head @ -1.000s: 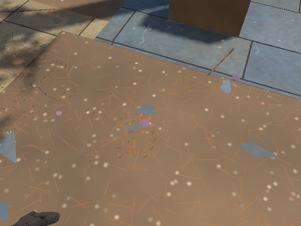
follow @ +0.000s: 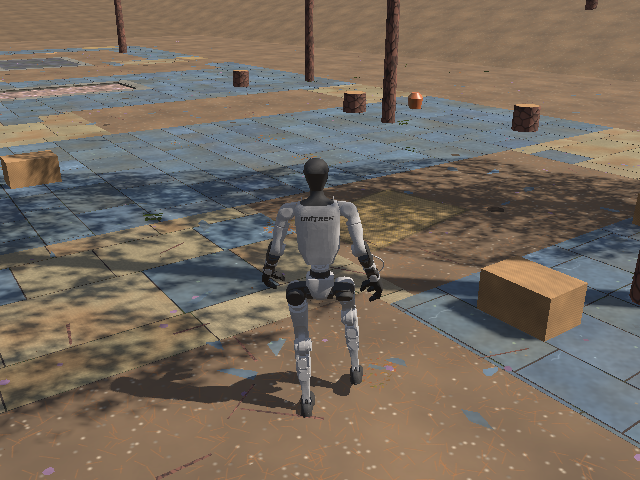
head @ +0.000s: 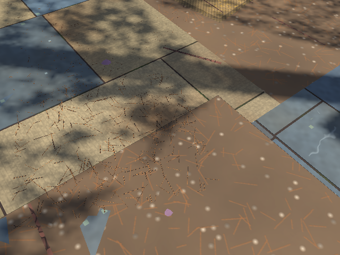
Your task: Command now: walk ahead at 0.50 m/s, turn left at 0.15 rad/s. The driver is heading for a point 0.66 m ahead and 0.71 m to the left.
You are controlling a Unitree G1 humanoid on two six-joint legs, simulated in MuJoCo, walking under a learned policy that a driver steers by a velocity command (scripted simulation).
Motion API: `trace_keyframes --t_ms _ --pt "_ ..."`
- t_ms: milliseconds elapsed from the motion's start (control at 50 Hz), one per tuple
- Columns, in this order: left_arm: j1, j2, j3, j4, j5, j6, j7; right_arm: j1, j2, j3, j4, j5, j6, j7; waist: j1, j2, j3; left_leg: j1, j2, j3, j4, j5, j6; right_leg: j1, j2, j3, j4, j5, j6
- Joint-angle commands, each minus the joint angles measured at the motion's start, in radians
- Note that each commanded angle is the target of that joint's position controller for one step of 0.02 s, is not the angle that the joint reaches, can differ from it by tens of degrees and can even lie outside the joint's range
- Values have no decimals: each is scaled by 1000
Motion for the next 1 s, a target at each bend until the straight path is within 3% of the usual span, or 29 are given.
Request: trace_keyframes --t_ms 20,140,200,220,240,260,280,300,320,340,360,400,440,480,540,640,700,720,740,760,780,800,820,840,860,880,900,940,1000 --pt "-77 39 5 -66 -5 -14 -8 -12 -171 -43 -40 5 -17 -13 -6 96 5 -49 231 -111 -122 224 121 63 27 -21 -173 190 3" --pt "-206 44 1 -118 -12 -31 -42 88 -186 -49 35 13 3 -17 -46 101 50 147 317 -155 -47 266 114 1 66 -23 -335 120 -53" --pt "-138 73 13 -110 -7 -36 -46 82 -201 -54 50 15 17 -24 5 136 1 199 325 -167 61 528 82 132 111 -52 -366 -8 -100" --pt "-34 101 30 -84 -4 -38 -39 63 -204 -52 49 14 22 -25 69 139 -68 178 291 -149 178 687 65 293 144 -81 -391 2 -125" --pt "127 150 50 -50 2 -40 -30 50 -181 -40 38 6 24 -26 147 125 -195 58 241 -119 374 648 34 571 86 -37 -355 65 -170" --pt "272 242 73 -33 22 -38 -20 140 -92 -11 13 -1 11 -19 153 -48 -378 -312 115 -76 746 268 -33 1013 -174 307 -322 28 -299" --pt "328 189 65 -5 2 -29 -22 187 -70 -1 35 16 -3 -17 159 -220 -498 -522 14 -120 986 -387 -66 1159 -304 652 -470 -163 -379" --pt "282 126 44 -11 -11 -23 -17 90 -181 -31 21 41 -10 -15 183 -105 -340 -621 76 -167 1060 -358 -64 1043 -271 573 -526 -314 -322" --pt "212 99 36 -18 -7 -17 -9 1 -191 -35 -9 48 -11 -15 163 -55 -202 -643 130 -122 1042 -271 -63 890 -239 430 -555 -316 -279" --pt "149 75 27 -14 1 -17 -8 -43 -175 -34 -21 37 -9 -16 129 -12 -100 -617 165 -101 978 -205 -67 734 -196 324 -600 -240 -260" --pt "108 49 21 -15 10 -24 -7 -38 -162 -41 -15 27 1 -19 94 -31 -60 -567 198 -104 923 -157 -70 639 -161 240 -633 -179 -243" --pt "73 43 23 -6 14 -37 -9 23 -112 -36 11 31 27 -20 54 -54 -37 -479 216 -96 886 -121 -80 534 -133 133 -692 -98 -241" --pt "61 64 32 10 11 -48 -10 5 -89 -34 -1 27 45 -26 39 -37 -6 -507 228 -96 841 -78 -92 498 -138 51 -726 -8 -250" --pt "68 84 40 26 12 -49 -5 -36 -85 -33 -19 19 46 -25 44 -23 6 -553 235 -97 754 20 -101 521 -131 -24 -738 60 -250" --pt "69 101 45 36 8 -38 6 -118 -67 -25 -40 20 31 -3 68 -12 18 -524 226 -45 551 193 -95 546 -91 -144 -741 117 -221" --pt "148 145 61 72 -14 -6 15 -269 -57 -18 -106 22 27 30 122 12 58 -547 206 22 370 211 -63 700 -143 -206 -712 162 -203" --pt "139 180 74 76 -31 19 20 -255 -94 -37 -130 16 34 40 80 -17 25 -482 148 81 343 67 -14 793 -162 -241 -580 482 -173" --pt "129 193 78 72 -36 28 24 -200 -118 -51 -123 16 38 40 43 -34 -18 -400 110 110 347 13 8 802 -157 -254 -477 635 -161" --pt "111 193 78 67 -39 37 27 -76 -155 -74 -94 19 40 37 -33 -27 -83 -236 65 131 310 19 38 765 -132 -278 -301 705 -139" --pt "116 166 65 61 -30 37 31 100 -221 -110 -45 23 47 22 -117 18 -173 45 47 84 267 55 80 608 -89 -291 -46 579 -98" --pt "201 36 23 14 19 22 23 136 -342 -135 -34 33 49 3 -41 288 -246 391 297 -367 241 7 221 184 49 -276 328 -194 -34" --pt "178 31 6 -12 3 -18 10 126 -327 -119 -80 28 29 13 -36 277 -415 532 436 -833 49 -219 360 -30 184 -29 526 -575 -22" --pt "46 122 29 -36 -42 -45 -2 106 -244 -94 -74 19 12 21 -83 158 -311 475 414 -723 -5 -197 286 -132 122 43 541 -487 -48" --pt "10 116 26 -53 -48 -62 -3 61 -217 -85 -71 18 1 21 -54 128 -200 343 377 -588 -2 -118 246 -136 80 35 467 -393 -68" --pt "14 109 27 -38 -23 -66 5 -10 -186 -74 -79 20 -1 19 -7 64 -134 202 333 -477 1 -5 211 -75 40 35 378 -327 -65" --pt "28 119 34 -30 -5 -60 8 -61 -157 -63 -94 13 -1 14 29 78 -104 97 299 -403 -15 96 197 -2 16 39 309 -280 -56" --pt "42 119 37 -28 0 -48 6 -85 -147 -58 -107 4 0 9 52 99 -94 33 278 -373 -36 149 194 50 9 39 282 -252 -46" --pt "54 94 34 -28 10 -28 5 -84 -160 -61 -108 9 -4 -2 66 92 -85 -39 259 -317 -56 248 202 81 16 19 207 -216 -12" --pt "-41 60 23 -59 12 -15 8 -44 -189 -69 -91 12 -2 -21 40 92 -42 -100 221 -253 -65 252 181 68 45 5 10 -67 28"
